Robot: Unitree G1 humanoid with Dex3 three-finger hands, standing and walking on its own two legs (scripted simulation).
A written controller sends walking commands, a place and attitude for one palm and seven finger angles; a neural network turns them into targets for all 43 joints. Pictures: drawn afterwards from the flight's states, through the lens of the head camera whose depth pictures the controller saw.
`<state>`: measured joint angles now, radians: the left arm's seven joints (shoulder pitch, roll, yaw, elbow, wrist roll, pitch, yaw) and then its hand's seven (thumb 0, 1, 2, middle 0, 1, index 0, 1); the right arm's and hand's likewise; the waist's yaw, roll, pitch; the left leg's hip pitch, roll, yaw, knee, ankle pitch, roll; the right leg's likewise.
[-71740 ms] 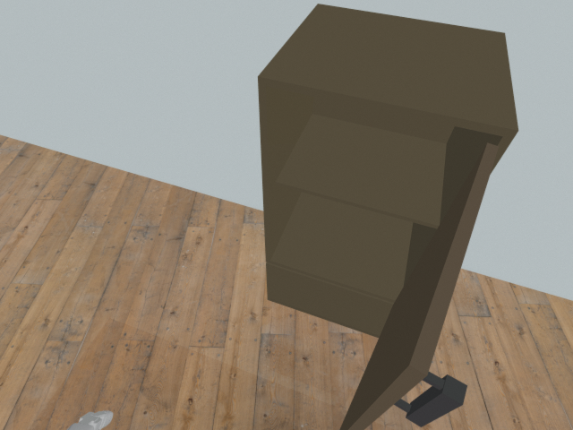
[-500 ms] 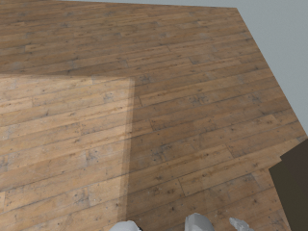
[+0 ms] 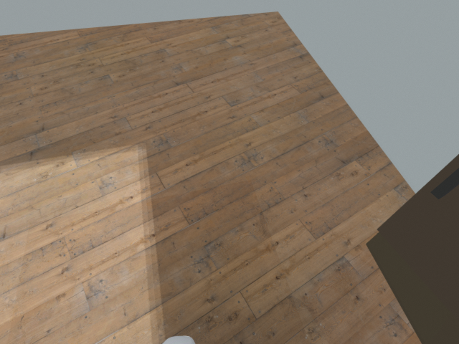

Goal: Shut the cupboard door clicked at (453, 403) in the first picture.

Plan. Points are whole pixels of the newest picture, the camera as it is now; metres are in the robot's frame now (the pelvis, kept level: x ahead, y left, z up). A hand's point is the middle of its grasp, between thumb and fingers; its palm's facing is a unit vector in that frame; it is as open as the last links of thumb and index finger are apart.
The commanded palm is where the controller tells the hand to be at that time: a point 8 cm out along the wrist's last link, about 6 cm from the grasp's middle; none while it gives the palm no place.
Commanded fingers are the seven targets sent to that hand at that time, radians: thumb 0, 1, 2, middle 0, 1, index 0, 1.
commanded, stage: turn to face it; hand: left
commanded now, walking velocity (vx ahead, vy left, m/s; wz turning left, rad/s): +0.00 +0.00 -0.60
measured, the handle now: out of the picture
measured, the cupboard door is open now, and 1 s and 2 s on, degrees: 14 14 14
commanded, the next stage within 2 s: take the last steps up to it in 1.58 s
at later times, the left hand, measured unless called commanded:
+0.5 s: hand (155, 311) +0.19 +0.16 -0.15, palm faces -0.29 -0.91 -0.28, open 7.4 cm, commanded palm none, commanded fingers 0.00 0.90 0.90 -0.20 -0.30 -0.20 -0.30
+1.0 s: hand (174, 282) +0.25 +0.14 -0.16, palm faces -0.55 -0.80 -0.23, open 7.4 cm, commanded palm none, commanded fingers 0.00 0.90 0.90 -0.20 -0.30 -0.20 -0.30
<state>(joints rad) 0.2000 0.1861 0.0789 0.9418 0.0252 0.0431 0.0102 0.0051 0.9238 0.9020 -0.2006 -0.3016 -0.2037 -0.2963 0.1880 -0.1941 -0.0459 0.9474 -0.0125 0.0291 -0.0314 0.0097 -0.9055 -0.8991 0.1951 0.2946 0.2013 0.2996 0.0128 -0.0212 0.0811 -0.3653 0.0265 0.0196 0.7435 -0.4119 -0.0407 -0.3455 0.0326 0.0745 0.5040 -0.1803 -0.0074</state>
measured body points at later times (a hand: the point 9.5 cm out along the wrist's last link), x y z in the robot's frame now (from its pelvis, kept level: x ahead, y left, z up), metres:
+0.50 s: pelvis +0.02 +0.00 -0.01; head +0.06 -0.04 +0.44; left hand +0.21 +0.21 -0.13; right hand -0.01 -0.28 -0.16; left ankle +0.02 +0.14 -0.67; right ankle -0.01 -0.11 -0.73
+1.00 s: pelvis +0.04 +0.02 +0.00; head +0.08 +0.00 +0.45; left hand +0.28 +0.18 -0.14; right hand -0.06 -0.22 -0.14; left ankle +0.12 +0.13 -0.73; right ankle -0.04 -0.08 -0.70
